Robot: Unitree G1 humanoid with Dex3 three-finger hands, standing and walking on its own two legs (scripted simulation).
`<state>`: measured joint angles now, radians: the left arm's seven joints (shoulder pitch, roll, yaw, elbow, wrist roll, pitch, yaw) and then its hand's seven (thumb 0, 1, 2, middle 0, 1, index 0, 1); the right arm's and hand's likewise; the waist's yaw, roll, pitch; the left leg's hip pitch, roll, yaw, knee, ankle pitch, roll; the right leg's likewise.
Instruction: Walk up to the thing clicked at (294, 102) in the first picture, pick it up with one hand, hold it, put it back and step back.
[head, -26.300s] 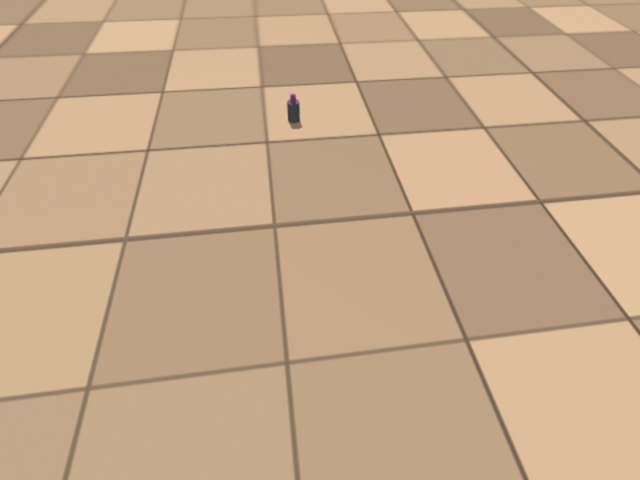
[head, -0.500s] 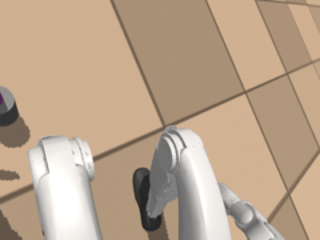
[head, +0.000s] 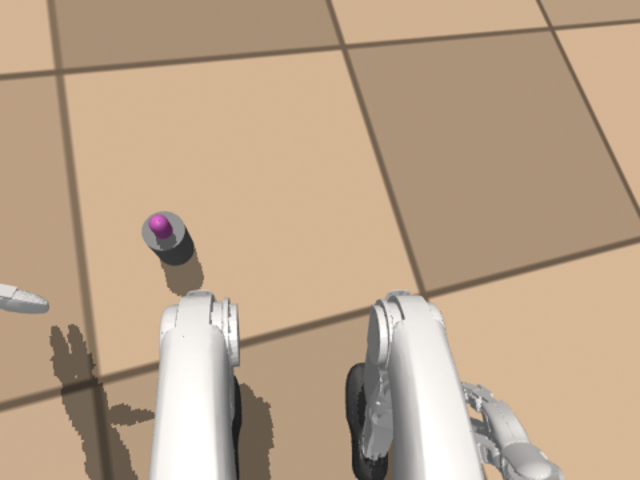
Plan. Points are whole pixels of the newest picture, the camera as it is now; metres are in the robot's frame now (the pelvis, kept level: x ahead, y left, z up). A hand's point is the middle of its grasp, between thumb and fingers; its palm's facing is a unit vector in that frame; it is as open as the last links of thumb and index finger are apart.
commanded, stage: home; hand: left
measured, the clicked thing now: (167, 236) +0.45 +0.25 -0.29
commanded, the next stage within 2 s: none
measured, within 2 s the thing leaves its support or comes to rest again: neither
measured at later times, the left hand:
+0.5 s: hand out of the picture +0.27 +0.27 +0.13, palm faces +0.26 -0.88 -0.40, open 17.3 cm
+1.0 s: hand out of the picture +0.25 +0.21 +0.29, palm faces +0.25 -0.92 -0.30, open 17.6 cm
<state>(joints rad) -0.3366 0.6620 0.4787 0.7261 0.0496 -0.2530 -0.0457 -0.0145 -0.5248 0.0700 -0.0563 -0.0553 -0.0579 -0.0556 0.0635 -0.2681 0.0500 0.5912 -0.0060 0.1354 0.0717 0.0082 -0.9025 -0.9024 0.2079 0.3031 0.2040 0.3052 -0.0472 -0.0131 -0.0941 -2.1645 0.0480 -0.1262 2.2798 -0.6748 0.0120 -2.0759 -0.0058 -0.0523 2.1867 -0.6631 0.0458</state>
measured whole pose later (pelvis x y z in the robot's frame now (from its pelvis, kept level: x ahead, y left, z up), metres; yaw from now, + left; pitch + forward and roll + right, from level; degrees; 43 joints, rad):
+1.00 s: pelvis +0.10 +0.00 +0.34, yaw +7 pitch +10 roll -3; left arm 0.50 0.21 -0.02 -0.07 -0.02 0.28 0.18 -0.01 -0.56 0.04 -0.05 -0.05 -0.05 -0.05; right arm 0.29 -0.19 0.04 0.47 0.02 -0.07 -0.18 0.02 -0.90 -0.90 0.21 0.30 0.20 0.31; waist -0.03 0.04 -0.15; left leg -0.68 0.05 -0.03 1.02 -0.51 -0.01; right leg -0.62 -0.03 -0.05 0.94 -0.49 0.03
